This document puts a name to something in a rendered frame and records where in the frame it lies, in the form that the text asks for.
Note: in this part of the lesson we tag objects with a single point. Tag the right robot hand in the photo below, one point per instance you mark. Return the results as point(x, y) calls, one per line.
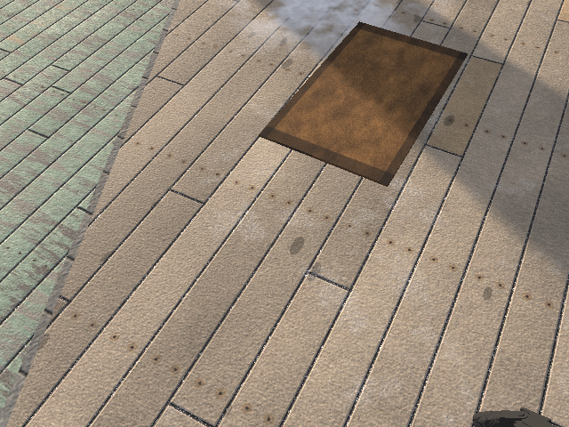
point(507, 418)

